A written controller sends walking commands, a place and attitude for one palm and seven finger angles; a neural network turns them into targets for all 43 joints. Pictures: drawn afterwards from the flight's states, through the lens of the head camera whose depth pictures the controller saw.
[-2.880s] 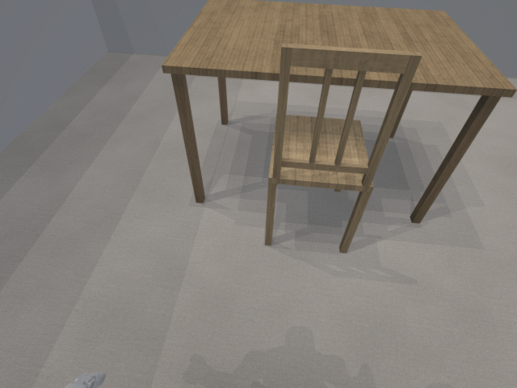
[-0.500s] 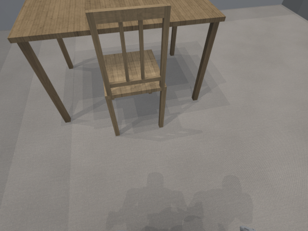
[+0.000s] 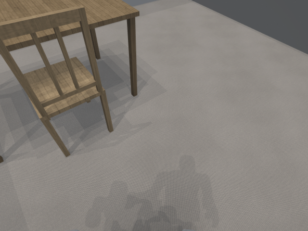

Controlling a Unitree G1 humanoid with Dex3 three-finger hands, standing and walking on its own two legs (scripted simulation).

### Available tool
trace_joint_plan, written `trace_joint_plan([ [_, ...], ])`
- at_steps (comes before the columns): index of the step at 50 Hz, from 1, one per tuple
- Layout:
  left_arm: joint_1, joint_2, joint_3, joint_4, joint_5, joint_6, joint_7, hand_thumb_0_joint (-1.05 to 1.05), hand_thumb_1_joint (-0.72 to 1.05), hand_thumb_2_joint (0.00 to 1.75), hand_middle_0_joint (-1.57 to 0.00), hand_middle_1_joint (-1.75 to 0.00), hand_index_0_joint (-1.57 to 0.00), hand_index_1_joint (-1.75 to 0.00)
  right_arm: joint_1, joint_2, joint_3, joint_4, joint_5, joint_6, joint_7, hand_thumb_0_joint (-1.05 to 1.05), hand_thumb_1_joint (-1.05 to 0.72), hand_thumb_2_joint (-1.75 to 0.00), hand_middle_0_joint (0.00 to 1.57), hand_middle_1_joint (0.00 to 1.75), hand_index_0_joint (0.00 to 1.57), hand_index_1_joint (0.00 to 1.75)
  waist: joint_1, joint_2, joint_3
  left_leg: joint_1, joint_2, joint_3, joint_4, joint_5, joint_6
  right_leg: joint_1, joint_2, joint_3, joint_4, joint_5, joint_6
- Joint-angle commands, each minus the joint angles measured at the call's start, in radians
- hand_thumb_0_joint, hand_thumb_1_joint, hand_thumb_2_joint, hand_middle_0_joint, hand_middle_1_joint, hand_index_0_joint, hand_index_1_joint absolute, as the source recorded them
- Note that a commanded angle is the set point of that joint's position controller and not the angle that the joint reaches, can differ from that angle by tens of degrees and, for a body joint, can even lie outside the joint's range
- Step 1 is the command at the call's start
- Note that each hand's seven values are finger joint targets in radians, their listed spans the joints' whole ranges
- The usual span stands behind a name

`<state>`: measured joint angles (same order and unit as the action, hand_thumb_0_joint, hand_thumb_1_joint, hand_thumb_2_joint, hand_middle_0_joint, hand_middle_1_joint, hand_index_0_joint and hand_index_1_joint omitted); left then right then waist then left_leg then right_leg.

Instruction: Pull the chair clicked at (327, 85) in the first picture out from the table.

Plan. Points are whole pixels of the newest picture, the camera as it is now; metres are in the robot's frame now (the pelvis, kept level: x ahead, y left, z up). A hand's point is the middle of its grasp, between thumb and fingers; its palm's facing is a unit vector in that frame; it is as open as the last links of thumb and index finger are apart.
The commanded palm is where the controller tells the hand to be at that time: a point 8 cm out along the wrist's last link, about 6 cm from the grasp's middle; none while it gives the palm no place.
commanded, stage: walk to a spot facing it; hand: left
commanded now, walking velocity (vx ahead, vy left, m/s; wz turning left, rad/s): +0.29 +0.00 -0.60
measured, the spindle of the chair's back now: (48, 67) +0.77 +0.50 -0.07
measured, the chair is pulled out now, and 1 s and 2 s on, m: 0.00 0.00 0.00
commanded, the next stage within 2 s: none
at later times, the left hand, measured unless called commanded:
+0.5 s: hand out of the picture +0.15 +0.20 -0.19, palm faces -0.14 -0.98 -0.16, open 7.4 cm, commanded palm none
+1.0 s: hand (134, 136) +0.48 +0.09 -0.17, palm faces -0.53 -0.83 -0.15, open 7.4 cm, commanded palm none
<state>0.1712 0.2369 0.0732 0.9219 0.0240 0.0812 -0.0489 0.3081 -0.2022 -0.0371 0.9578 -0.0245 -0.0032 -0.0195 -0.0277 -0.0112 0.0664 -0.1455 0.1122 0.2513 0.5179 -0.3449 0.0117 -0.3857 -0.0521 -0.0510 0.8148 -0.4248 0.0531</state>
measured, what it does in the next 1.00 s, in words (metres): walks ahead, turning right: right foot, then left foot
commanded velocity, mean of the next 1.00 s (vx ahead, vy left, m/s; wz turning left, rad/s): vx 0.20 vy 0.00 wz -0.55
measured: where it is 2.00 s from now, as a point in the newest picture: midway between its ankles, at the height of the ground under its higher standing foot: (150, 208)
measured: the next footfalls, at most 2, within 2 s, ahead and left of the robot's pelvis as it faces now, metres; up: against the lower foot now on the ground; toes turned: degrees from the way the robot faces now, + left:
right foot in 0.08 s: +0.05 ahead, -0.14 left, +0.00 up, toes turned -9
left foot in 0.50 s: +0.29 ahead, +0.09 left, +0.00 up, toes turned -8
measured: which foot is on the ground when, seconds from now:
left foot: down 0.00-0.08, up 0.10-0.48, down 0.50-1.00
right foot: up 0.00-0.06, down 0.08-0.50, up 0.52-1.00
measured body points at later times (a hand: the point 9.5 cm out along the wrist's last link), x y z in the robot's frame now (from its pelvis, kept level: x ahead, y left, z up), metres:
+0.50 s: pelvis +0.14 +0.01 -0.01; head +0.15 +0.03 +0.44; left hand +0.15 +0.25 -0.17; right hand +0.19 -0.27 -0.12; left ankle +0.24 +0.09 -0.74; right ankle +0.01 -0.13 -0.74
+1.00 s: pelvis +0.29 +0.00 -0.01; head +0.33 -0.01 +0.44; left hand +0.51 +0.13 -0.16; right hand +0.12 -0.15 -0.15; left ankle +0.25 +0.09 -0.74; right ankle +0.34 -0.15 -0.70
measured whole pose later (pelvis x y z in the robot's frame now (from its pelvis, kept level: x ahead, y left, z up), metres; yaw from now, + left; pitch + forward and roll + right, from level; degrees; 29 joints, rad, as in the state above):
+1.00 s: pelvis +0.29 +0.00 -0.01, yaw -32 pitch -2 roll +0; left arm 0.11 0.19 0.08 0.94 0.03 0.05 -0.04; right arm 0.42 -0.13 -0.03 1.06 -0.02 -0.03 -0.03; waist -0.05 -0.02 0.10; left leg -0.01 0.09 0.41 0.49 -0.43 0.02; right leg -0.55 -0.05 -0.13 0.82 -0.23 0.01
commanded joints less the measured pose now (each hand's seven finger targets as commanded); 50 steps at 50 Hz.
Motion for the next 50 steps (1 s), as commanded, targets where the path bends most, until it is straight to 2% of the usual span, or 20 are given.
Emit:
trace_joint_plan([
  [1,-0.059,0.057,0.017,-0.112,0.002,-0.047,-0.006,0.00,0.90,0.90,-0.20,-0.30,-0.20,-0.30,0.020,-0.212,-0.060,-0.041,-0.005,-0.021,-0.006,0.00,-0.90,-0.90,0.20,0.30,0.20,0.30,0.003,0.171,-0.052,-0.013,0.268,-0.179,-0.137,0.091,0.091,0.080,0.025,-0.052,-0.193,0.012,-0.034],
  [2,0.014,0.069,0.022,-0.088,0.004,-0.057,-0.003,0.00,0.90,0.90,-0.20,-0.30,-0.20,-0.30,0.009,-0.206,-0.055,-0.040,-0.005,-0.019,-0.003,0.00,-0.90,-0.90,0.20,0.30,0.20,0.30,0.047,0.122,-0.076,-0.089,0.242,-0.128,-0.012,0.043,0.050,0.231,0.045,-0.071,-0.302,0.084,-0.051],
  [3,0.136,0.148,0.037,-0.049,0.009,-0.074,0.007,0.00,0.90,0.90,-0.20,-0.30,-0.20,-0.30,0.018,-0.169,-0.045,-0.050,0.007,-0.018,0.009,0.00,-0.90,-0.90,0.20,0.30,0.20,0.30,0.104,-0.080,-0.152,-0.262,0.178,-0.019,0.246,-0.008,-0.013,0.485,-0.062,0.069,-0.432,0.025,-0.101],
  [4,0.250,0.277,0.061,-0.017,0.004,-0.086,0.027,0.00,0.90,0.90,-0.20,-0.30,-0.20,-0.30,-0.042,-0.093,-0.021,-0.110,0.010,-0.019,0.019,0.00,-0.90,-0.90,0.20,0.30,0.20,0.30,0.157,-0.378,-0.154,-0.579,0.012,-0.012,0.563,-0.332,-0.076,0.597,-0.323,0.537,-0.564,-0.026,-0.217],
  [5,0.302,0.289,0.068,-0.007,-0.017,-0.080,0.044,0.00,0.90,0.90,-0.20,-0.30,-0.20,-0.30,-0.149,-0.145,-0.028,-0.152,-0.002,-0.017,0.016,0.00,-0.90,-0.90,0.20,0.30,0.20,0.30,0.182,-0.287,-0.105,-0.651,0.014,-0.168,0.660,-0.284,-0.060,0.521,-0.367,0.616,-0.618,-0.021,-0.272],
  [7,0.187,0.225,0.056,-0.030,-0.013,-0.089,0.053,0.00,0.90,0.90,-0.20,-0.30,-0.20,-0.30,-0.170,-0.141,-0.039,-0.137,0.002,-0.019,0.027,0.00,-0.90,-0.90,0.20,0.30,0.20,0.30,0.132,-0.173,-0.018,-0.630,0.062,-0.208,0.680,-0.110,-0.055,0.374,-0.290,0.517,-0.643,-0.209,-0.263],
  [11,0.077,0.151,0.027,-0.048,-0.002,-0.117,0.049,0.00,0.90,0.90,-0.20,-0.30,-0.20,-0.30,-0.066,-0.117,-0.047,-0.082,-0.007,-0.009,0.036,0.00,-0.90,-0.90,0.20,0.30,0.20,0.30,0.020,-0.097,0.062,-0.459,0.050,-0.194,0.547,0.041,-0.086,0.134,-0.184,0.299,-0.651,0.002,-0.223],
  [19,0.182,0.159,0.027,0.005,0.003,-0.133,0.047,0.00,0.90,0.90,-0.20,-0.30,-0.20,-0.30,-0.176,-0.085,-0.039,-0.143,0.001,-0.039,0.046,0.00,-0.90,-0.90,0.20,0.30,0.20,0.30,0.062,-0.141,0.030,-0.389,-0.009,-0.169,0.236,0.095,-0.084,0.209,-0.148,0.307,-0.600,0.120,-0.221],
  [22,0.167,0.161,0.033,0.010,0.003,-0.128,0.048,0.00,0.90,0.90,-0.20,-0.30,-0.20,-0.30,-0.139,-0.089,-0.041,-0.137,0.007,-0.054,0.038,0.00,-0.90,-0.90,0.20,0.30,0.20,0.30,0.039,-0.153,0.021,-0.206,-0.045,-0.152,0.108,0.081,-0.070,0.142,-0.140,0.322,-0.534,0.158,-0.207],
  [23,0.144,0.156,0.035,0.008,0.001,-0.127,0.049,0.00,0.90,0.90,-0.20,-0.30,-0.20,-0.30,-0.060,-0.104,-0.044,-0.111,0.006,-0.061,0.030,0.00,-0.90,-0.90,0.20,0.30,0.20,0.30,-0.003,-0.120,-0.004,-0.074,-0.052,-0.155,0.015,0.113,-0.067,0.101,-0.110,0.301,-0.453,0.186,-0.184],
  [24,0.146,0.123,0.033,0.006,-0.004,-0.126,0.045,0.00,0.90,0.90,-0.20,-0.30,-0.20,-0.30,0.072,-0.157,-0.056,-0.066,0.003,-0.069,0.013,0.00,-0.90,-0.90,0.20,0.30,0.20,0.30,-0.053,-0.012,-0.077,0.146,-0.029,-0.184,-0.056,0.095,-0.054,0.027,-0.040,0.253,-0.251,0.262,-0.151],
  [25,0.171,0.057,0.025,-0.009,-0.018,-0.120,0.035,0.00,0.90,0.90,-0.20,-0.30,-0.20,-0.30,0.222,-0.281,-0.086,-0.027,-0.013,-0.076,0.001,0.00,-0.90,-0.90,0.20,0.30,0.20,0.30,-0.106,0.292,-0.194,0.337,0.254,-0.520,-0.151,-0.069,0.007,-0.148,0.097,0.117,0.084,0.011,-0.094],
  [26,0.168,0.036,0.014,-0.031,-0.013,-0.120,0.032,0.00,0.90,0.90,-0.20,-0.30,-0.20,-0.30,0.287,-0.324,-0.081,-0.018,-0.006,-0.067,-0.001,0.00,-0.90,-0.90,0.20,0.30,0.20,0.30,-0.100,0.386,-0.198,0.319,0.405,-0.755,-0.295,-0.216,0.061,-0.264,0.116,0.089,0.327,-0.160,-0.073],
  [27,0.150,0.065,0.027,-0.023,-0.003,-0.118,0.033,0.00,0.90,0.90,-0.20,-0.30,-0.20,-0.30,0.182,-0.273,-0.068,-0.036,-0.008,-0.057,-0.001,0.00,-0.90,-0.90,0.20,0.30,0.20,0.30,-0.069,0.293,-0.116,0.164,0.413,-0.752,-0.352,-0.356,0.081,-0.275,0.045,0.129,0.432,-0.108,-0.083],
  [30,0.128,0.039,0.034,0.013,0.010,-0.101,0.006,0.00,0.90,0.90,-0.20,-0.30,-0.20,-0.30,0.025,-0.118,-0.024,-0.055,-0.001,-0.080,-0.007,0.00,-0.90,-0.90,0.20,0.30,0.20,0.30,0.013,0.131,0.042,-0.053,0.277,-0.425,-0.359,-0.087,0.005,-0.246,-0.033,0.093,0.479,0.141,-0.065],
  [32,0.184,0.001,0.030,0.036,0.010,-0.083,0.005,0.00,0.90,0.90,-0.20,-0.30,-0.20,-0.30,0.030,-0.083,-0.018,-0.029,0.007,-0.094,-0.013,0.00,-0.90,-0.90,0.20,0.30,0.20,0.30,0.048,0.171,0.012,-0.033,0.218,-0.236,-0.313,0.195,-0.042,-0.222,-0.025,0.076,0.472,0.215,-0.047],
  [34,0.193,-0.004,0.031,0.039,0.008,-0.066,0.010,0.00,0.90,0.90,-0.20,-0.30,-0.20,-0.30,0.047,-0.062,-0.014,-0.012,0.013,-0.095,-0.018,0.00,-0.90,-0.90,0.20,0.30,0.20,0.30,0.058,0.171,-0.003,-0.009,0.209,-0.145,-0.284,0.402,-0.026,-0.245,-0.025,0.065,0.469,0.242,-0.033],
  [38,0.134,-0.026,0.030,0.015,0.009,-0.049,0.012,0.00,0.90,0.90,-0.20,-0.30,-0.20,-0.30,0.090,-0.060,-0.013,0.013,0.012,-0.087,-0.022,0.00,-0.90,-0.90,0.20,0.30,0.20,0.30,0.059,0.126,0.022,0.028,0.208,-0.061,-0.245,0.656,0.002,-0.314,-0.020,0.023,0.422,0.278,-0.017],
  [46,-0.105,-0.028,0.010,-0.061,0.003,-0.051,0.011,0.00,0.90,0.90,-0.20,-0.30,-0.20,-0.30,0.164,-0.086,-0.028,0.057,-0.003,-0.052,-0.021,0.00,-0.90,-0.90,0.20,0.30,0.20,0.30,-0.020,0.136,0.051,0.163,0.246,0.004,-0.160,0.790,0.092,-0.273,-0.010,-0.078,0.044,0.202,-0.031],
  [50,-0.046,-0.004,0.015,-0.063,0.005,-0.065,0.020,0.00,0.90,0.90,-0.20,-0.30,-0.20,-0.30,0.117,-0.130,-0.048,0.039,0.000,-0.038,-0.018,0.00,-0.90,-0.90,0.20,0.30,0.20,0.30,0.027,0.158,-0.021,0.199,0.271,0.051,0.012,0.996,0.080,-0.110,0.041,-0.107,-0.088,0.153,-0.076],
])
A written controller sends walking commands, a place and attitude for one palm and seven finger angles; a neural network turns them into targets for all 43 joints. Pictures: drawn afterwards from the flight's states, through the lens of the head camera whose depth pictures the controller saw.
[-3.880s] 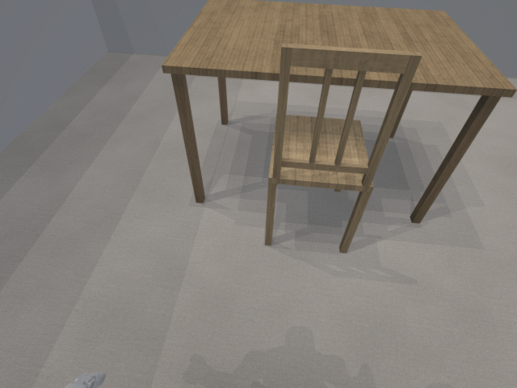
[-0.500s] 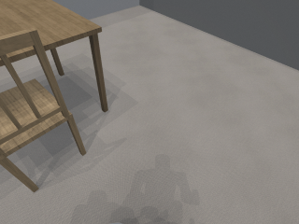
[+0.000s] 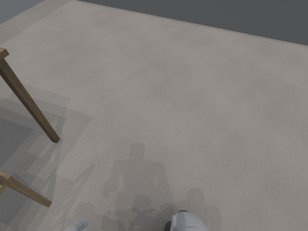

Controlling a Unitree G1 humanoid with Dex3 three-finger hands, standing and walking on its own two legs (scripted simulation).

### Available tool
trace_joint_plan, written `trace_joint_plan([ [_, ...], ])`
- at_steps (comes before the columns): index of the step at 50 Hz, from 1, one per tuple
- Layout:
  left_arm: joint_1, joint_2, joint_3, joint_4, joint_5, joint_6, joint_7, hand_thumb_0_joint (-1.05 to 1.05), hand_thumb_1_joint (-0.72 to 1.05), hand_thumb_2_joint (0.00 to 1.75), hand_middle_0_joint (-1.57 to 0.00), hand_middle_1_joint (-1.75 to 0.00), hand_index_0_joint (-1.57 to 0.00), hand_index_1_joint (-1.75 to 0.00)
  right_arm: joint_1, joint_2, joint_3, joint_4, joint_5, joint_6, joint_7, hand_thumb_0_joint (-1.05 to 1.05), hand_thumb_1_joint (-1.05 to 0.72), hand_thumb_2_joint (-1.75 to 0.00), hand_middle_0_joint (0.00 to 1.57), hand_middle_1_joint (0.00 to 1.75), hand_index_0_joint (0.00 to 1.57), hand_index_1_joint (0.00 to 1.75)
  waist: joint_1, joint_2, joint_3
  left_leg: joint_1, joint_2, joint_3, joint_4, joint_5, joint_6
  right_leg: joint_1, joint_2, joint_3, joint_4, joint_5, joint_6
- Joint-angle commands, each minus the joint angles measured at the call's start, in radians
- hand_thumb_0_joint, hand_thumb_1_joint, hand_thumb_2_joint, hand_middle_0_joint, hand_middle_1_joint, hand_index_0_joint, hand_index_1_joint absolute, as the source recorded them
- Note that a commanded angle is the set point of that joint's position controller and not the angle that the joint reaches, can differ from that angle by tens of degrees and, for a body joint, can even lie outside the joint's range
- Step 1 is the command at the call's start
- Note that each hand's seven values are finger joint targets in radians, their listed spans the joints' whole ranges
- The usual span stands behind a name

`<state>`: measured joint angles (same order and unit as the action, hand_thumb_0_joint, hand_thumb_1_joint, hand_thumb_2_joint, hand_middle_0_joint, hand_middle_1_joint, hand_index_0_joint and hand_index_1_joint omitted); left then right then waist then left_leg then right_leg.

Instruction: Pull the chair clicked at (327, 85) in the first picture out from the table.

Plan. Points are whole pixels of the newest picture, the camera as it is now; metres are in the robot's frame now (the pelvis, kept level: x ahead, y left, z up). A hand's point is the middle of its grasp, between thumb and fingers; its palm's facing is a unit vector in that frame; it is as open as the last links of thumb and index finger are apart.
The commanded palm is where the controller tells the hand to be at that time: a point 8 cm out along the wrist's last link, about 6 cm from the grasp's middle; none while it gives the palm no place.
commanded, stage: walk to a spot facing it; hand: left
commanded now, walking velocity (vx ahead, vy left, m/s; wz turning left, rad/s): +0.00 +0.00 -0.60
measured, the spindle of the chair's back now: out of the picture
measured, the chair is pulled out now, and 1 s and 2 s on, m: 0.00 0.00 0.00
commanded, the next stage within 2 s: turn to face it in 1.74 s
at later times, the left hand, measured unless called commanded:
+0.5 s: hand (89, 217) +0.18 +0.19 -0.16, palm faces -0.18 -0.96 -0.21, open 7.4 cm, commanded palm none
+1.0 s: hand (118, 186) +0.27 +0.12 -0.16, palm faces -0.55 -0.79 -0.26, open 7.4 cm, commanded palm none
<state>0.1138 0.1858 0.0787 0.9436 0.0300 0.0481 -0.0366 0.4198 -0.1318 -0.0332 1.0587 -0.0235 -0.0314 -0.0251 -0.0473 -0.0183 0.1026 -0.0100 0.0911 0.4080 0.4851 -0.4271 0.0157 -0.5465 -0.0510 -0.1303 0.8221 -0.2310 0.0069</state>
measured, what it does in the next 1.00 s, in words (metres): steps on the spot, turning right: right foot, then left foot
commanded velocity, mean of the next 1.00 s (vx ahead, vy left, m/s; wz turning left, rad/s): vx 0.00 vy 0.00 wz -0.60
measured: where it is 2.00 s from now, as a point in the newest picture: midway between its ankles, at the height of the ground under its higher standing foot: outside the picture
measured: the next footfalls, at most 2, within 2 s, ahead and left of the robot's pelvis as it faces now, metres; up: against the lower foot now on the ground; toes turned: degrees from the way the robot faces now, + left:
right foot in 0.08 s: +0.15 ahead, -0.10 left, +0.00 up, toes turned -10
left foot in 0.52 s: +0.13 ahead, +0.14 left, +0.00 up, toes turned -15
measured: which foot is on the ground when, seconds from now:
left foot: down 0.00-0.06, up 0.08-0.50, down 0.52-0.96, up 0.98-1.00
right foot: up 0.00-0.06, down 0.08-0.54, up 0.56-0.94, down 0.96-1.00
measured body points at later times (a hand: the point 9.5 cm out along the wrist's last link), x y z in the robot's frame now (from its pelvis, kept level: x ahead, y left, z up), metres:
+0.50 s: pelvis +0.06 +0.02 +0.00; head +0.10 +0.02 +0.45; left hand +0.19 +0.24 -0.15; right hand +0.13 -0.26 -0.12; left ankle +0.09 +0.15 -0.72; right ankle +0.11 -0.09 -0.73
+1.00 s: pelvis +0.06 +0.01 -0.01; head +0.09 -0.03 +0.44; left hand +0.30 +0.16 -0.14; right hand -0.07 -0.21 -0.17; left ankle +0.09 +0.15 -0.71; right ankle +0.01 -0.09 -0.73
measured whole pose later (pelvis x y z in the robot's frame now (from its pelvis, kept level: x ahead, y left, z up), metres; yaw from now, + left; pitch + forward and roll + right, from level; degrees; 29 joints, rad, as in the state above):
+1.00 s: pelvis +0.06 +0.01 -0.01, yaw -35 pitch +0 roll -1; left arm 0.14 0.22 0.07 0.90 0.02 0.02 -0.02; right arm 0.27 -0.24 -0.07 0.94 -0.01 0.04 -0.01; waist -0.03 0.05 0.10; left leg -0.30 0.19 0.19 0.89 -0.52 -0.06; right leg -0.31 -0.02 -0.08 0.65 -0.30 -0.02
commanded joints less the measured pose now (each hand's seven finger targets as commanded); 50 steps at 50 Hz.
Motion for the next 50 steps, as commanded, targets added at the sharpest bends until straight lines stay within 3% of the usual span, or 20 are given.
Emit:
trace_joint_plan([
  [1,0.078,0.071,0.015,-0.073,0.000,-0.041,0.011,0.00,0.90,0.90,-0.20,-0.30,-0.20,-0.30,-0.010,-0.213,-0.059,-0.075,0.003,-0.006,-0.009,0.00,-0.90,-0.90,0.20,0.30,0.20,0.30,0.078,0.153,-0.102,0.041,0.291,-0.097,0.149,1.091,0.056,0.157,0.057,-0.035,-0.148,-0.019,-0.040],
  [2,0.167,0.102,0.026,-0.050,0.004,-0.057,0.015,0.00,0.90,0.90,-0.20,-0.30,-0.20,-0.30,-0.018,-0.214,-0.058,-0.092,0.007,-0.004,-0.004,0.00,-0.90,-0.90,0.20,0.30,0.20,0.30,0.127,0.104,-0.161,-0.054,0.270,-0.093,0.329,1.017,0.019,0.349,0.065,-0.028,-0.253,0.064,-0.055],
  [3,0.285,0.194,0.045,-0.024,0.007,-0.074,0.024,0.00,0.90,0.90,-0.20,-0.30,-0.20,-0.30,-0.016,-0.188,-0.051,-0.118,0.023,0.001,0.008,0.00,-0.90,-0.90,0.20,0.30,0.20,0.30,0.180,-0.074,-0.276,-0.296,0.187,-0.083,0.633,0.557,-0.040,0.642,-0.118,0.207,-0.301,0.420,-0.135],
  [4,0.332,0.284,0.061,-0.014,-0.015,-0.078,0.038,0.00,0.90,0.90,-0.20,-0.30,-0.20,-0.30,-0.021,-0.127,-0.042,-0.156,0.026,0.001,0.006,0.00,-0.90,-0.90,0.20,0.30,0.20,0.30,0.160,-0.250,-0.363,-0.568,-0.010,-0.166,0.969,-0.213,-0.109,0.771,-0.380,0.631,-0.333,0.948,-0.282],
  [5,0.310,0.287,0.063,-0.025,-0.031,-0.062,0.054,0.00,0.90,0.90,-0.20,-0.30,-0.20,-0.30,-0.073,-0.148,-0.044,-0.175,0.027,0.014,-0.008,0.00,-0.90,-0.90,0.20,0.30,0.20,0.30,0.158,-0.146,-0.372,-0.559,0.025,-0.355,0.970,-0.206,-0.083,0.712,-0.381,0.558,-0.379,0.850,-0.318],
  [6,0.214,0.232,0.051,-0.048,-0.032,-0.049,0.063,0.00,0.90,0.90,-0.20,-0.30,-0.20,-0.30,-0.104,-0.131,-0.046,-0.172,0.022,0.026,-0.006,0.00,-0.90,-0.90,0.20,0.30,0.20,0.30,0.121,-0.040,-0.236,-0.564,0.064,-0.361,0.938,-0.106,-0.080,0.574,-0.323,0.478,-0.417,0.650,-0.286],
  [11,0.008,0.173,0.027,-0.103,-0.010,-0.049,0.062,0.00,0.90,0.90,-0.20,-0.30,-0.20,-0.30,-0.077,-0.123,-0.044,-0.144,-0.002,0.071,0.000,0.00,-0.90,-0.90,0.20,0.30,0.20,0.30,0.005,-0.052,-0.086,-0.429,0.061,-0.383,0.721,0.052,-0.094,0.130,-0.170,0.349,-0.562,0.110,-0.174],
  [14,0.033,0.180,0.030,-0.102,-0.008,-0.042,0.050,0.00,0.90,0.90,-0.20,-0.30,-0.20,-0.30,-0.109,-0.129,-0.043,-0.162,-0.004,0.074,0.005,0.00,-0.90,-0.90,0.20,0.30,0.20,0.30,0.018,-0.087,-0.091,-0.427,0.030,-0.376,0.617,0.089,-0.091,0.109,-0.126,0.371,-0.587,-0.079,-0.164],
  [21,0.104,0.206,0.044,-0.115,0.000,-0.030,0.041,0.00,0.90,0.90,-0.20,-0.30,-0.20,-0.30,-0.234,-0.142,-0.038,-0.240,0.012,0.044,-0.002,0.00,-0.90,-0.90,0.20,0.30,0.20,0.30,0.082,-0.144,-0.174,-0.377,-0.053,-0.378,0.259,-0.018,-0.081,0.293,-0.122,0.506,-0.499,0.119,-0.182],
  [24,0.081,0.208,0.047,-0.125,-0.008,-0.022,0.041,0.00,0.90,0.90,-0.20,-0.30,-0.20,-0.30,-0.166,-0.158,-0.040,-0.225,0.021,0.031,-0.015,0.00,-0.90,-0.90,0.20,0.30,0.20,0.30,0.051,-0.158,-0.222,-0.212,-0.083,-0.372,0.008,0.089,-0.065,0.281,-0.084,0.517,-0.427,0.257,-0.128],
  [25,0.061,0.188,0.042,-0.136,-0.015,-0.019,0.040,0.00,0.90,0.90,-0.20,-0.30,-0.20,-0.30,-0.114,-0.187,-0.046,-0.212,0.021,0.022,-0.021,0.00,-0.90,-0.90,0.20,0.30,0.20,0.30,0.019,-0.101,-0.243,-0.060,-0.034,-0.401,-0.113,0.166,-0.048,0.184,-0.040,0.471,-0.367,0.205,-0.080],
  [27,0.066,0.120,0.030,-0.167,-0.017,-0.020,0.025,0.00,0.90,0.90,-0.20,-0.30,-0.20,-0.30,-0.160,-0.326,-0.071,-0.248,0.005,0.024,-0.020,0.00,-0.90,-0.90,0.20,0.30,0.20,0.30,0.024,0.302,-0.163,0.004,0.388,-0.765,-0.257,0.320,0.092,-0.141,0.131,0.195,0.057,-0.307,0.028],
  [28,0.075,0.167,0.043,-0.146,-0.001,-0.014,0.023,0.00,0.90,0.90,-0.20,-0.30,-0.20,-0.30,-0.206,-0.295,-0.058,-0.261,0.000,0.026,-0.018,0.00,-0.90,-0.90,0.20,0.30,0.20,0.30,0.033,0.196,-0.123,-0.116,0.398,-0.724,-0.237,0.375,0.134,-0.100,0.077,0.223,0.227,-0.283,0.039],
  [32,0.145,0.141,0.048,-0.096,-0.003,0.002,0.006,0.00,0.90,0.90,-0.20,-0.30,-0.20,-0.30,-0.291,-0.211,-0.033,-0.273,-0.002,0.015,-0.024,0.00,-0.90,-0.90,0.20,0.30,0.20,0.30,0.087,0.184,-0.076,-0.151,0.201,-0.402,-0.158,0.608,0.077,-0.079,0.060,0.170,0.423,-0.144,0.066],
  [41,-0.001,0.090,0.018,-0.125,-0.011,-0.001,0.001,0.00,0.90,0.90,-0.20,-0.30,-0.20,-0.30,-0.122,-0.260,-0.072,-0.193,-0.005,0.028,-0.007,0.00,-0.90,-0.90,0.20,0.30,0.20,0.30,-0.005,0.241,-0.085,-0.033,0.260,-0.299,-0.074,0.712,0.102,0.057,0.018,0.038,0.012,-0.193,0.060],
  [44,0.015,0.092,0.018,-0.121,-0.011,-0.013,0.003,0.00,0.90,0.90,-0.20,-0.30,-0.20,-0.30,-0.132,-0.276,-0.080,-0.186,-0.006,0.030,-0.001,0.00,-0.90,-0.90,0.20,0.30,0.20,0.30,0.009,0.246,-0.099,-0.067,0.279,-0.276,-0.016,0.705,0.077,0.163,0.036,0.019,-0.121,-0.169,0.033],
  [46,0.117,0.136,0.027,-0.093,-0.008,-0.030,0.008,0.00,0.90,0.90,-0.20,-0.30,-0.20,-0.30,-0.140,-0.272,-0.080,-0.191,0.003,0.032,0.006,0.00,-0.90,-0.90,0.20,0.30,0.20,0.30,0.071,0.150,-0.157,-0.158,0.248,-0.203,0.182,0.629,0.001,0.390,0.036,0.020,-0.346,0.046,0.008],
  [47,0.199,0.236,0.046,-0.071,0.000,-0.046,0.021,0.00,0.90,0.90,-0.20,-0.30,-0.20,-0.30,-0.119,-0.222,-0.069,-0.208,0.012,0.036,0.014,0.00,-0.90,-0.90,0.20,0.30,0.20,0.30,0.109,-0.092,-0.231,-0.376,0.174,-0.160,0.407,0.361,-0.064,0.621,-0.142,0.250,-0.426,0.277,-0.061],
  [48,0.265,0.334,0.067,-0.055,-0.009,-0.047,0.037,0.00,0.90,0.90,-0.20,-0.30,-0.20,-0.30,-0.196,-0.153,-0.045,-0.266,0.010,0.039,0.014,0.00,-0.90,-0.90,0.20,0.30,0.20,0.30,0.140,-0.314,-0.244,-0.585,0.032,-0.219,0.641,-0.207,-0.105,0.651,-0.362,0.555,-0.426,0.703,-0.174],
  [50,0.207,0.279,0.061,-0.064,-0.018,-0.037,0.057,0.00,0.90,0.90,-0.20,-0.30,-0.20,-0.30,-0.240,-0.171,-0.049,-0.263,0.016,0.056,-0.004,0.00,-0.90,-0.90,0.20,0.30,0.20,0.30,0.124,-0.207,-0.193,-0.605,0.068,-0.395,0.716,-0.156,-0.083,0.529,-0.313,0.451,-0.448,0.507,-0.226],
])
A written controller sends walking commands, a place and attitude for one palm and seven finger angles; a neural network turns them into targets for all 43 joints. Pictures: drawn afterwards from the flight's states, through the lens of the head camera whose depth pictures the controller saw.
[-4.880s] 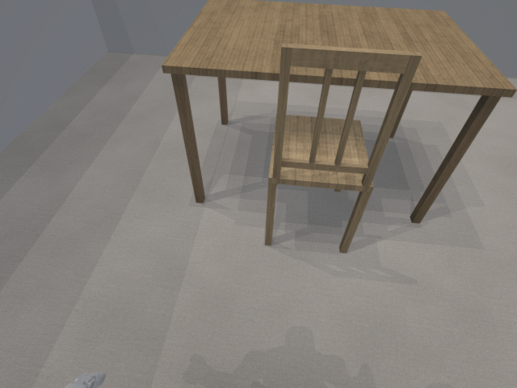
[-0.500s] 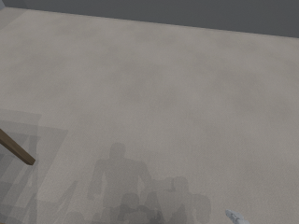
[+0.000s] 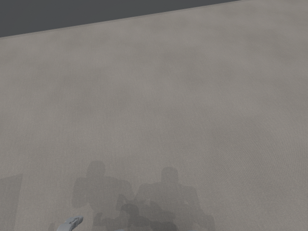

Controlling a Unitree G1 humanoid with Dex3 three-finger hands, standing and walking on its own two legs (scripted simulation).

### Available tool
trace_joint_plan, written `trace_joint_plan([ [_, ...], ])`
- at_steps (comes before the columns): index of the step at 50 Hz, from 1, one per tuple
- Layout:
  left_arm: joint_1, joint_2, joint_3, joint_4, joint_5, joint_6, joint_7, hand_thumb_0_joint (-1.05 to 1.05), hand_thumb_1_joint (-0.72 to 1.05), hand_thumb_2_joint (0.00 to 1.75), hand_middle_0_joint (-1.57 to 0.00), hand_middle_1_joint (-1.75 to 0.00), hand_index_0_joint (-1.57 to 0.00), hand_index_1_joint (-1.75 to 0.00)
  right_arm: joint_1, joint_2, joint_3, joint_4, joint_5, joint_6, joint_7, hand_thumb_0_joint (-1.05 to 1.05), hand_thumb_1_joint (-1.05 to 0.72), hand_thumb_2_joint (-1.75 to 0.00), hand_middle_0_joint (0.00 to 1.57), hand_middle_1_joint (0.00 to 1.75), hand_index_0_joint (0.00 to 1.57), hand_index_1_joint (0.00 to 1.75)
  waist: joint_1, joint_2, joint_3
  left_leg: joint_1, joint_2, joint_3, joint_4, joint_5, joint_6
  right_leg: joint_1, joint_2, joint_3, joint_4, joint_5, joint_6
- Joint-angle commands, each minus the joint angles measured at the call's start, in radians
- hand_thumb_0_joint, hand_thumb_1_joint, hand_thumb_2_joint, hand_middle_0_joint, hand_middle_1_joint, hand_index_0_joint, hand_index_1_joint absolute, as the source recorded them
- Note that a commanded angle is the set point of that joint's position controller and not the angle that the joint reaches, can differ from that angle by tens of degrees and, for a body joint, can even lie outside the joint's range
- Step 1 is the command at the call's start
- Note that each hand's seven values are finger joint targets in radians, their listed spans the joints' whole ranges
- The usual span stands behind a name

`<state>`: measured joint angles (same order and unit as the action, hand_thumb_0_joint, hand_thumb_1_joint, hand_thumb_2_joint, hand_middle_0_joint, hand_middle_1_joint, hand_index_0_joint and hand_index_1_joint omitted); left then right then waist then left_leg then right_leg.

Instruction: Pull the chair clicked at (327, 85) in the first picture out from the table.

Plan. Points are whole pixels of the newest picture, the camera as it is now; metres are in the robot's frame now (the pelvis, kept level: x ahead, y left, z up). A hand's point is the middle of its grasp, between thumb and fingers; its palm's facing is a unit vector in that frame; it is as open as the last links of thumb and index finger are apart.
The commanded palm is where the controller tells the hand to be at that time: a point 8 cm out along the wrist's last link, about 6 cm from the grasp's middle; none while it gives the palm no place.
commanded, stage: walk to a spot facing it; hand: left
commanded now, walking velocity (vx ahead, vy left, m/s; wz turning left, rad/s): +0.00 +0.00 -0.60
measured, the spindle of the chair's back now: out of the picture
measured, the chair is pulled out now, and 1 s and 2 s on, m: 0.00 0.00 0.00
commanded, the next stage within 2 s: turn to face it in 0.74 s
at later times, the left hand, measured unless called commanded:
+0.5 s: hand (85, 228) +0.15 +0.22 -0.16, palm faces -0.24 -0.96 -0.16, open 7.4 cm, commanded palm none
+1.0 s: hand (139, 179) +0.28 +0.07 -0.13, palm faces -0.52 -0.82 -0.25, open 7.4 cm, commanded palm none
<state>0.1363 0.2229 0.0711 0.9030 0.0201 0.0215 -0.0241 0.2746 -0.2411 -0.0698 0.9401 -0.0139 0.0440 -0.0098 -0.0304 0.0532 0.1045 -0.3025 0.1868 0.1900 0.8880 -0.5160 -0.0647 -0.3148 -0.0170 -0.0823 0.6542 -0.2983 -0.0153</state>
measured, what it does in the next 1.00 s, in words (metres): steps on the spot, turning right: left foot, then right foot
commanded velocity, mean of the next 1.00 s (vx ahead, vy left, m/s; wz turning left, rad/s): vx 0.04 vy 0.00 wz -0.37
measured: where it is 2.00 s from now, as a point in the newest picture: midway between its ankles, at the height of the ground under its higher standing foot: outside the picture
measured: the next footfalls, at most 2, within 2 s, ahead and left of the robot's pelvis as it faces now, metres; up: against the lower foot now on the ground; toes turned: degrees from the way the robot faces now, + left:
left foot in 0.36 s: +0.09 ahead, +0.13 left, +0.00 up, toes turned -7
right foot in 0.82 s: +0.08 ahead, -0.13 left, +0.00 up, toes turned -37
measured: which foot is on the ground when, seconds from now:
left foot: up 0.00-0.34, down 0.36-0.82, up 0.84-1.00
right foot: down 0.00-0.38, up 0.40-0.80, down 0.82-1.00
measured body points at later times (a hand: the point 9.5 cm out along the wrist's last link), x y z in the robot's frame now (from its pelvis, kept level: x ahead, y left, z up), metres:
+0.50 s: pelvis +0.04 +0.04 +0.02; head +0.06 +0.07 +0.47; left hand +0.16 +0.27 -0.14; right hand +0.04 -0.22 -0.10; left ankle +0.05 +0.13 -0.72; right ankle -0.01 -0.10 -0.65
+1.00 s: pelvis +0.08 -0.03 +0.01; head +0.09 -0.06 +0.46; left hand +0.31 +0.11 -0.11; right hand -0.04 -0.24 -0.15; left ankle +0.13 +0.13 -0.63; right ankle +0.05 -0.11 -0.72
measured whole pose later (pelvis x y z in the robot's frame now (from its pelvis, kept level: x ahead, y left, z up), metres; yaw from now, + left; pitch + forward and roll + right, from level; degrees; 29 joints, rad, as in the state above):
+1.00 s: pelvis +0.08 -0.03 +0.01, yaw -32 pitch -1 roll +0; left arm 0.12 0.17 0.04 0.93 0.02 0.00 0.01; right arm 0.27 -0.21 -0.06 0.99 -0.01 0.05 -0.02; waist -0.05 0.04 0.07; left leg -0.45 0.13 0.04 1.16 -0.42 -0.06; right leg -0.26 0.00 -0.10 0.55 -0.27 -0.05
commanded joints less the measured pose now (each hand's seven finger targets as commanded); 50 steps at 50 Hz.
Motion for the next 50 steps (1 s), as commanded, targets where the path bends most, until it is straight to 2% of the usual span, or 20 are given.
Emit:
trace_joint_plan([
  [1,0.109,0.215,0.065,-0.043,-0.007,-0.001,0.047,0.00,0.90,0.90,-0.20,-0.30,-0.20,-0.30,-0.117,-0.068,-0.013,-0.135,0.003,-0.016,-0.015,0.00,-0.90,-0.90,0.20,0.30,0.20,0.30,0.091,-0.261,-0.148,-0.306,-0.021,-0.175,0.311,-0.006,-0.008,0.232,-0.299,0.394,-0.295,0.444,-0.185],
  [6,0.022,0.185,0.043,-0.076,0.001,-0.010,0.040,0.00,0.90,0.90,-0.20,-0.30,-0.20,-0.30,-0.044,-0.067,-0.015,-0.085,-0.006,-0.011,-0.007,0.00,-0.90,-0.90,0.20,0.30,0.20,0.30,0.026,-0.188,-0.123,-0.198,-0.060,-0.140,0.168,0.124,-0.034,0.114,-0.203,0.293,-0.311,0.373,-0.149],
  [12,0.070,0.205,0.049,-0.069,0.004,-0.007,0.026,0.00,0.90,0.90,-0.20,-0.30,-0.20,-0.30,-0.106,-0.067,-0.011,-0.127,-0.009,-0.030,0.001,0.00,-0.90,-0.90,0.20,0.30,0.20,0.30,0.064,-0.212,-0.115,-0.142,-0.114,-0.125,-0.055,0.095,-0.027,0.099,-0.180,0.427,-0.362,0.013,-0.163],
  [16,0.014,0.189,0.050,-0.082,0.001,-0.003,0.021,0.00,0.90,0.90,-0.20,-0.30,-0.20,-0.30,0.007,-0.065,-0.009,-0.104,-0.001,-0.054,-0.007,0.00,-0.90,-0.90,0.20,0.30,0.20,0.30,0.003,-0.228,-0.111,0.110,-0.152,-0.113,-0.347,0.157,-0.002,-0.053,-0.133,0.454,-0.289,-0.092,-0.120],
  [17,0.005,0.153,0.041,-0.095,-0.005,0.002,0.018,0.00,0.90,0.90,-0.20,-0.30,-0.20,-0.30,0.066,-0.089,-0.012,-0.085,-0.002,-0.062,-0.017,0.00,-0.90,-0.90,0.20,0.30,0.20,0.30,-0.021,-0.137,-0.127,0.261,-0.123,-0.133,-0.482,0.190,0.009,-0.156,-0.064,0.401,-0.199,-0.122,-0.073],
  [18,0.013,0.083,0.027,-0.115,-0.014,0.007,0.011,0.00,0.90,0.90,-0.20,-0.30,-0.20,-0.30,0.113,-0.184,-0.028,-0.076,-0.013,-0.069,-0.023,0.00,-0.90,-0.90,0.20,0.30,0.20,0.30,-0.046,0.132,-0.136,0.356,0.114,-0.413,-0.640,-0.005,0.062,-0.321,0.069,0.274,0.046,-0.215,-0.014],
  [19,-0.010,0.070,0.027,-0.140,-0.007,0.005,0.007,0.00,0.90,0.90,-0.20,-0.30,-0.20,-0.30,0.128,-0.249,-0.037,-0.085,-0.016,-0.064,-0.024,0.00,-0.90,-0.90,0.20,0.30,0.20,0.30,-0.047,0.272,-0.075,0.273,0.322,-0.619,-0.734,-0.065,0.145,-0.406,0.089,0.130,0.284,-0.303,0.032],
  [20,-0.028,0.107,0.041,-0.139,0.005,0.005,0.000,0.00,0.90,0.90,-0.20,-0.30,-0.20,-0.30,0.077,-0.228,-0.028,-0.105,-0.018,-0.060,-0.024,0.00,-0.90,-0.90,0.20,0.30,0.20,0.30,-0.032,0.152,-0.018,0.140,0.343,-0.604,-0.752,-0.045,0.195,-0.371,0.006,0.172,0.402,-0.237,0.035],
  [22,0.047,0.114,0.054,-0.080,0.015,0.015,-0.011,0.00,0.90,0.90,-0.20,-0.30,-0.20,-0.30,-0.041,-0.134,-0.001,-0.123,-0.017,-0.068,-0.026,0.00,-0.90,-0.90,0.20,0.30,0.20,0.30,0.031,0.108,0.014,0.057,0.216,-0.389,-0.729,0.059,0.137,-0.307,-0.007,0.132,0.498,-0.120,0.047],
  [26,0.073,0.060,0.040,-0.053,0.003,0.023,-0.016,0.00,0.90,0.90,-0.20,-0.30,-0.20,-0.30,0.003,-0.098,0.006,-0.098,-0.009,-0.075,-0.035,0.00,-0.90,-0.90,0.20,0.30,0.20,0.30,0.029,0.097,-0.035,0.191,0.126,-0.117,-0.601,0.624,0.127,-0.313,-0.018,0.081,0.537,-0.027,0.078],
  [34,-0.053,0.023,0.021,-0.083,0.001,0.022,-0.013,0.00,0.90,0.90,-0.20,-0.30,-0.20,-0.30,0.101,-0.113,-0.023,-0.030,-0.014,-0.060,-0.025,0.00,-0.90,-0.90,0.20,0.30,0.20,0.30,-0.029,0.146,-0.070,0.304,0.172,0.007,-0.491,0.857,0.161,-0.231,-0.037,-0.020,0.201,-0.073,0.073],
  [37,-0.044,0.025,0.021,-0.080,0.003,0.009,-0.010,0.00,0.90,0.90,-0.20,-0.30,-0.20,-0.30,0.091,-0.129,-0.037,-0.020,-0.014,-0.055,-0.019,0.00,-0.90,-0.90,0.20,0.30,0.20,0.30,-0.022,0.172,-0.087,0.312,0.188,0.034,-0.422,0.912,0.149,-0.153,-0.007,-0.051,0.083,-0.077,0.048],
  [39,0.037,0.053,0.025,-0.060,0.005,-0.007,-0.006,0.00,0.90,0.90,-0.20,-0.30,-0.20,-0.30,0.079,-0.139,-0.042,-0.024,-0.006,-0.055,-0.013,0.00,-0.90,-0.90,0.20,0.30,0.20,0.30,0.028,0.129,-0.138,0.280,0.180,0.075,-0.280,0.982,0.106,0.010,0.023,-0.069,-0.066,0.026,0.023],
  [40,0.149,0.098,0.037,-0.033,0.008,-0.024,0.000,0.00,0.90,0.90,-0.20,-0.30,-0.20,-0.30,0.069,-0.136,-0.043,-0.037,0.003,-0.056,-0.007,0.00,-0.90,-0.90,0.20,0.30,0.20,0.30,0.093,0.050,-0.204,0.172,0.165,0.093,-0.088,0.897,0.057,0.218,-0.011,-0.017,-0.207,0.197,0.001],
  [41,0.247,0.231,0.061,-0.002,0.014,-0.041,0.016,0.00,0.90,0.90,-0.20,-0.30,-0.20,-0.30,0.060,-0.068,-0.024,-0.077,0.013,-0.052,0.004,0.00,-0.90,-0.90,0.20,0.30,0.20,0.30,0.131,-0.260,-0.282,-0.157,0.039,0.104,0.167,0.286,-0.003,0.492,-0.254,0.322,-0.218,0.589,-0.099],
  [42,0.299,0.288,0.076,0.022,-0.010,-0.033,0.031,0.00,0.90,0.90,-0.20,-0.30,-0.20,-0.30,0.002,-0.033,-0.011,-0.110,0.011,-0.046,-0.008,0.00,-0.90,-0.90,0.20,0.30,0.20,0.30,0.141,-0.345,-0.322,-0.289,-0.075,-0.022,0.382,-0.155,-0.023,0.503,-0.416,0.494,-0.201,0.990,-0.216],
  [43,0.261,0.245,0.065,0.019,-0.014,-0.025,0.044,0.00,0.90,0.90,-0.20,-0.30,-0.20,-0.30,0.001,-0.035,-0.009,-0.097,0.015,-0.036,-0.023,0.00,-0.90,-0.90,0.20,0.30,0.20,0.30,0.117,-0.245,-0.303,-0.277,-0.040,-0.157,0.396,-0.123,0.001,0.438,-0.409,0.384,-0.213,0.866,-0.245],
  [45,0.122,0.162,0.039,-0.010,-0.007,-0.023,0.051,0.00,0.90,0.90,-0.20,-0.30,-0.20,-0.30,-0.001,-0.020,-0.002,-0.046,0.006,-0.023,-0.018,0.00,-0.90,-0.90,0.20,0.30,0.20,0.30,0.066,-0.220,-0.205,-0.252,-0.037,-0.176,0.407,0.016,0.008,0.259,-0.305,0.309,-0.285,0.572,-0.176],
  [48,0.023,0.087,-0.001,-0.016,-0.001,-0.039,0.052,0.00,0.90,0.90,-0.20,-0.30,-0.20,-0.30,0.088,0.006,0.007,0.031,-0.005,-0.008,-0.013,0.00,-0.90,-0.90,0.20,0.30,0.20,0.30,-0.013,-0.147,-0.125,-0.141,-0.053,-0.176,0.274,0.143,0.006,0.064,-0.224,0.112,-0.318,0.503,-0.111],
  [50,0.016,0.077,-0.011,-0.009,0.001,-0.047,0.049,0.00,0.90,0.90,-0.20,-0.30,-0.20,-0.30,0.114,0.017,0.013,0.056,-0.002,-0.004,-0.011,0.00,-0.90,-0.90,0.20,0.30,0.20,0.30,-0.018,-0.174,-0.113,-0.095,-0.069,-0.163,0.151,0.160,0.005,0.045,-0.209,0.050,-0.331,0.452,-0.103],
])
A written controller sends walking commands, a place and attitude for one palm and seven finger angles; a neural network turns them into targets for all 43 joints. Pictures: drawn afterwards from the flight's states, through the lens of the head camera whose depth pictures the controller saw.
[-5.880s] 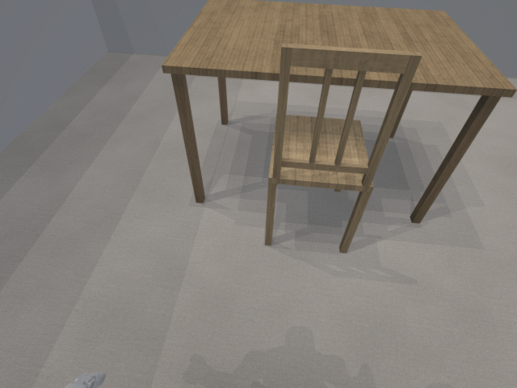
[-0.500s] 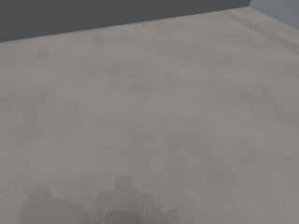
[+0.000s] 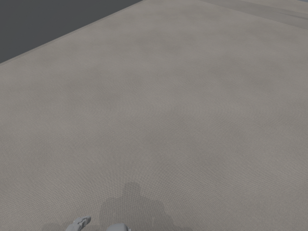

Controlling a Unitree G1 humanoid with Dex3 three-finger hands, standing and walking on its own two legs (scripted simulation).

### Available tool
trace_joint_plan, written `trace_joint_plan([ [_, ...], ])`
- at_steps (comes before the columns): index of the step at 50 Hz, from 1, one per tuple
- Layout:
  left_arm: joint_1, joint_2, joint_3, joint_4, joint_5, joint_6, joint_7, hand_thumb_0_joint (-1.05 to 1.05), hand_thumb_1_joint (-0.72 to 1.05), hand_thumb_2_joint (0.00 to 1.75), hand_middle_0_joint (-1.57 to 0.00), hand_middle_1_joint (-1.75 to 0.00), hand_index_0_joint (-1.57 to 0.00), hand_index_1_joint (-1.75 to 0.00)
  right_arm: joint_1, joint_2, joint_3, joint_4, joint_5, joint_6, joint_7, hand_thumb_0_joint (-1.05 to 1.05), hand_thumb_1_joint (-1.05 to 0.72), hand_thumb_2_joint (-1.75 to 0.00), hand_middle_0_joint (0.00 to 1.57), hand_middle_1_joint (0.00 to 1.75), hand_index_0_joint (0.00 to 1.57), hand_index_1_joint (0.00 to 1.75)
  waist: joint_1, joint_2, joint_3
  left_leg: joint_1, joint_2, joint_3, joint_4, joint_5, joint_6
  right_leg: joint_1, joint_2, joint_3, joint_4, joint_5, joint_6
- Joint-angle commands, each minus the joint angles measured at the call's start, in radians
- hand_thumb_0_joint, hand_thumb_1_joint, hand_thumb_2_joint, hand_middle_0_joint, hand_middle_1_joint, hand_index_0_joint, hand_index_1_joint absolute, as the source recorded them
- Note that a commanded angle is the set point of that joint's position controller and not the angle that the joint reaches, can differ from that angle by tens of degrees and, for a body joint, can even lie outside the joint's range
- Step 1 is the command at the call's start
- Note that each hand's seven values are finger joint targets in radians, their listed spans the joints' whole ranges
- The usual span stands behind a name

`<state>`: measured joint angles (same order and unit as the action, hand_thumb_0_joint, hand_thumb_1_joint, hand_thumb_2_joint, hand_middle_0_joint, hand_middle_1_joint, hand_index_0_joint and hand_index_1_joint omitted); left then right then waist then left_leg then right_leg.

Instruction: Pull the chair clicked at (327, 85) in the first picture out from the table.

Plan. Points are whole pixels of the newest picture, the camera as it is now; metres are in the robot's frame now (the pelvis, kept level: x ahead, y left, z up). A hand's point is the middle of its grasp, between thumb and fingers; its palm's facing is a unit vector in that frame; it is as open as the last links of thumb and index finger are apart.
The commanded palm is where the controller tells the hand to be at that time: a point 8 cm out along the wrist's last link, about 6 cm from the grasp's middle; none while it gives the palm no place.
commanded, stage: turn to face it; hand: left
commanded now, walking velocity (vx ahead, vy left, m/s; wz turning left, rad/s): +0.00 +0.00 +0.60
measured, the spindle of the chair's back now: out of the picture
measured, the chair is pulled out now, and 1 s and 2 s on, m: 0.00 0.00 0.00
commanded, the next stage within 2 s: none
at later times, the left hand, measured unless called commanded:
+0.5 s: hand out of the picture +0.01 +0.26 -0.17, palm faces +0.30 -0.93 -0.23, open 7.4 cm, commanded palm none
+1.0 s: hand out of the picture -0.03 +0.17 -0.13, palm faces +0.56 -0.78 -0.29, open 7.4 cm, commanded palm none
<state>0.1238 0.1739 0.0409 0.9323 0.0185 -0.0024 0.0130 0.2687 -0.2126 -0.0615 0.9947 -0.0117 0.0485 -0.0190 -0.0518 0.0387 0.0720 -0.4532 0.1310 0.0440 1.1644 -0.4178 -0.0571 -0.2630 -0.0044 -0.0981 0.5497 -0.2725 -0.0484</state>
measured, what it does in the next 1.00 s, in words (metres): steps on the spot, turning left: left foot, then right foot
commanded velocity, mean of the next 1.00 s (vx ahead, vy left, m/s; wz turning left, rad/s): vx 0.00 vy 0.00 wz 0.60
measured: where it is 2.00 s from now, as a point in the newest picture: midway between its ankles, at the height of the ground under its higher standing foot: outside the picture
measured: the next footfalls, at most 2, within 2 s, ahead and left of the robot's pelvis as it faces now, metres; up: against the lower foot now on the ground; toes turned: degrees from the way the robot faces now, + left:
left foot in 0.26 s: +0.06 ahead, +0.13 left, +0.00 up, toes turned +18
right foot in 0.84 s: +0.08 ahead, -0.12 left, +0.00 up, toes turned +28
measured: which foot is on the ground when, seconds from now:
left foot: up 0.00-0.24, down 0.26-0.82, up 0.84-1.00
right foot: down 0.00-0.26, up 0.28-0.82, down 0.84-1.00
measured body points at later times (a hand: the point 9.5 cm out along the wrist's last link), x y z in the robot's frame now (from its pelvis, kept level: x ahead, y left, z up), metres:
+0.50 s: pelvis +0.01 +0.04 +0.01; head +0.05 +0.08 +0.45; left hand +0.00 +0.31 -0.15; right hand +0.11 -0.18 -0.13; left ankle +0.03 +0.12 -0.73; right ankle +0.01 -0.14 -0.64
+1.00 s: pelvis +0.02 -0.04 +0.01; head +0.05 -0.06 +0.46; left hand -0.06 +0.21 -0.11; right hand +0.21 -0.24 -0.15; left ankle -0.07 +0.09 -0.64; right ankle +0.04 -0.14 -0.73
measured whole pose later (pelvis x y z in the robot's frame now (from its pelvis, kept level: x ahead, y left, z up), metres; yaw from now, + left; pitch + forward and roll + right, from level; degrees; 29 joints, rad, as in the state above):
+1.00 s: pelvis +0.02 -0.04 +0.01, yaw +35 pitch +0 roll +3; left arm 0.22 0.17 0.03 0.90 0.02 0.02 0.02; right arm 0.22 -0.28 -0.11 0.92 -0.02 0.07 0.03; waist -0.03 0.04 0.03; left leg -0.57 -0.02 -0.03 1.15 -0.33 -0.06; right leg -0.17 -0.07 -0.11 0.47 -0.30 -0.02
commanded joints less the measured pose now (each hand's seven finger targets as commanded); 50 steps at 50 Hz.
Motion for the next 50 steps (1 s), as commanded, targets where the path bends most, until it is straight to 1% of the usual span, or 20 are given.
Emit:
trace_joint_plan([
  [1,0.026,0.133,0.021,-0.031,0.005,-0.022,0.013,0.00,0.90,0.90,-0.20,-0.30,-0.20,-0.30,0.117,-0.010,0.005,0.003,-0.001,-0.009,0.001,0.00,-0.90,-0.90,0.20,0.30,0.20,0.30,0.004,-0.180,-0.073,0.054,-0.021,-0.007,-0.160,0.063,-0.006,0.010,-0.230,0.051,-0.235,0.408,-0.076],
  [7,0.063,0.170,0.047,-0.021,0.011,-0.004,0.023,0.00,0.90,0.90,-0.20,-0.30,-0.20,-0.30,-0.008,-0.019,-0.002,-0.050,0.000,-0.017,0.013,0.00,-0.90,-0.90,0.20,0.30,0.20,0.30,0.064,-0.195,-0.015,0.014,-0.028,0.046,-0.322,-0.013,-0.010,0.072,-0.334,0.062,-0.188,0.407,-0.120],
  [11,0.051,0.162,0.057,-0.030,0.001,0.008,0.024,0.00,0.90,0.90,-0.20,-0.30,-0.20,-0.30,0.066,-0.030,-0.011,-0.049,-0.005,-0.024,0.021,0.00,-0.90,-0.90,0.20,0.30,0.20,0.30,0.026,-0.092,-0.053,0.182,-0.043,0.062,-0.584,0.197,0.010,0.025,-0.309,-0.018,-0.023,0.295,-0.032],
  [12,0.066,0.133,0.056,-0.043,-0.007,0.016,0.020,0.00,0.90,0.90,-0.20,-0.30,-0.20,-0.30,0.117,-0.081,-0.022,-0.045,-0.009,-0.031,0.022,0.00,-0.90,-0.90,0.20,0.30,0.20,0.30,0.007,0.073,-0.080,0.246,0.033,-0.088,-0.701,0.383,0.060,-0.057,-0.231,-0.066,0.131,0.132,0.030],
  [13,0.070,0.069,0.048,-0.079,-0.016,0.023,0.018,0.00,0.90,0.90,-0.20,-0.30,-0.20,-0.30,0.155,-0.175,-0.042,-0.057,-0.016,-0.040,0.017,0.00,-0.90,-0.90,0.20,0.30,0.20,0.30,-0.004,0.338,-0.075,0.294,0.269,-0.424,-0.827,0.682,0.191,-0.246,-0.090,-0.099,0.351,-0.293,0.112],
  [14,0.014,0.086,0.044,-0.104,-0.004,0.028,0.020,0.00,0.90,0.90,-0.20,-0.30,-0.20,-0.30,0.170,-0.204,-0.049,-0.050,-0.019,-0.034,0.009,0.00,-0.90,-0.90,0.20,0.30,0.20,0.30,-0.025,0.258,-0.089,0.252,0.332,-0.481,-0.871,0.619,0.278,-0.256,-0.067,0.014,0.552,-0.398,0.101],
  [15,-0.001,0.082,0.050,-0.097,0.001,0.030,0.015,0.00,0.90,0.90,-0.20,-0.30,-0.20,-0.30,0.133,-0.179,-0.048,-0.057,-0.020,-0.039,0.000,0.00,-0.90,-0.90,0.20,0.30,0.20,0.30,-0.005,0.173,-0.093,0.248,0.283,-0.457,-0.884,0.490,0.275,-0.300,-0.091,0.076,0.629,-0.304,0.093],
  [16,-0.009,0.079,0.055,-0.090,0.005,0.028,0.010,0.00,0.90,0.90,-0.20,-0.30,-0.20,-0.30,0.092,-0.157,-0.044,-0.072,-0.016,-0.044,-0.004,0.00,-0.90,-0.90,0.20,0.30,0.20,0.30,0.009,0.170,-0.099,0.255,0.230,-0.428,-0.880,0.435,0.238,-0.344,-0.096,0.093,0.661,-0.228,0.099],
  [18,0.007,0.097,0.061,-0.070,0.008,0.025,0.003,0.00,0.90,0.90,-0.20,-0.30,-0.20,-0.30,0.034,-0.131,-0.032,-0.093,-0.014,-0.052,-0.007,0.00,-0.90,-0.90,0.20,0.30,0.20,0.30,0.025,0.092,-0.113,0.271,0.160,-0.320,-0.860,0.458,0.195,-0.338,-0.096,0.111,0.678,-0.117,0.111],
  [21,0.047,0.103,0.063,-0.047,0.002,0.028,0.001,0.00,0.90,0.90,-0.20,-0.30,-0.20,-0.30,0.020,-0.139,-0.035,-0.102,-0.006,-0.059,-0.009,0.00,-0.90,-0.90,0.20,0.30,0.20,0.30,0.033,0.038,-0.162,0.328,0.109,-0.262,-0.853,0.500,0.183,-0.321,-0.087,0.107,0.638,-0.060,0.129],
  [33,0.010,0.127,0.059,-0.089,-0.004,0.037,0.010,0.00,0.90,0.90,-0.20,-0.30,-0.20,-0.30,0.010,-0.194,-0.062,-0.114,-0.014,-0.030,0.006,0.00,-0.90,-0.90,0.20,0.30,0.20,0.30,0.004,0.124,-0.130,0.277,0.083,-0.433,-0.871,0.281,0.227,-0.224,-0.044,0.112,0.357,-0.157,0.138],
  [37,0.068,0.125,0.055,-0.091,-0.011,0.034,0.014,0.00,0.90,0.90,-0.20,-0.30,-0.20,-0.30,-0.040,-0.206,-0.070,-0.137,-0.017,-0.018,0.013,0.00,-0.90,-0.90,0.20,0.30,0.20,0.30,0.028,0.149,-0.136,0.174,0.045,-0.483,-0.861,0.258,0.212,-0.057,0.002,0.104,0.168,-0.160,0.112],
  [39,0.160,0.139,0.062,-0.074,-0.015,0.030,0.016,0.00,0.90,0.90,-0.20,-0.30,-0.20,-0.30,-0.083,-0.204,-0.075,-0.158,-0.014,-0.011,0.017,0.00,-0.90,-0.90,0.20,0.30,0.20,0.30,0.070,0.136,-0.150,0.076,-0.002,-0.466,-0.841,0.189,0.169,0.110,0.015,0.081,-0.021,-0.068,0.096],
  [40,0.216,0.168,0.071,-0.064,-0.011,0.024,0.020,0.00,0.90,0.90,-0.20,-0.30,-0.20,-0.30,-0.104,-0.178,-0.073,-0.169,-0.008,-0.007,0.020,0.00,-0.90,-0.90,0.20,0.30,0.20,0.30,0.100,0.075,-0.150,-0.049,-0.057,-0.418,-0.775,0.095,0.119,0.256,-0.028,0.103,-0.179,-0.017,0.078],
  [41,0.228,0.265,0.088,-0.078,0.009,0.011,0.027,0.00,0.90,0.90,-0.20,-0.30,-0.20,-0.30,-0.085,-0.108,-0.065,-0.182,0.002,-0.003,0.024,0.00,-0.90,-0.90,0.20,0.30,0.20,0.30,0.111,-0.198,-0.147,-0.222,-0.179,-0.249,-0.502,-0.049,0.038,0.343,-0.284,0.368,-0.365,-0.200,0.000],
  [42,0.148,0.315,0.083,-0.111,0.009,0.016,0.030,0.00,0.90,0.90,-0.20,-0.30,-0.20,-0.30,-0.104,-0.108,-0.067,-0.201,-0.009,-0.009,0.021,0.00,-0.90,-0.90,0.20,0.30,0.20,0.30,0.098,-0.349,-0.066,-0.284,-0.226,-0.121,-0.235,-0.133,-0.002,0.166,-0.498,0.570,-0.414,-0.252,-0.080],
  [43,0.052,0.277,0.069,-0.141,0.002,0.017,0.033,0.00,0.90,0.90,-0.20,-0.30,-0.20,-0.30,-0.102,-0.153,-0.073,-0.196,-0.020,-0.005,0.027,0.00,-0.90,-0.90,0.20,0.30,0.20,0.30,0.057,-0.221,-0.031,-0.199,-0.163,-0.161,-0.093,-0.089,0.017,-0.008,-0.478,0.457,-0.405,-0.237,-0.089],
  [44,-0.016,0.229,0.065,-0.151,0.000,0.005,0.030,0.00,0.90,0.90,-0.20,-0.30,-0.20,-0.30,-0.073,-0.144,-0.073,-0.171,-0.021,0.005,0.035,0.00,-0.90,-0.90,0.20,0.30,0.20,0.30,0.016,-0.217,-0.013,-0.175,-0.145,-0.152,-0.023,-0.017,0.016,-0.047,-0.393,0.368,-0.391,-0.176,-0.060],
  [46,-0.039,0.178,0.044,-0.152,-0.004,-0.002,0.024,0.00,0.90,0.90,-0.20,-0.30,-0.20,-0.30,-0.033,-0.131,-0.070,-0.134,-0.018,0.011,0.044,0.00,-0.90,-0.90,0.20,0.30,0.20,0.30,-0.010,-0.201,0.027,-0.166,-0.123,-0.107,0.061,0.065,-0.004,-0.046,-0.302,0.208,-0.322,0.032,-0.024],
  [50,0.113,0.176,0.038,-0.104,-0.002,-0.016,0.022,0.00,0.90,0.90,-0.20,-0.30,-0.20,-0.30,-0.083,-0.115,-0.054,-0.141,-0.012,0.009,0.047,0.00,-0.90,-0.90,0.20,0.30,0.20,0.30,0.049,-0.208,-0.021,-0.199,-0.106,-0.057,0.024,0.089,-0.033,0.157,-0.297,0.103,-0.228,0.337,-0.039],
])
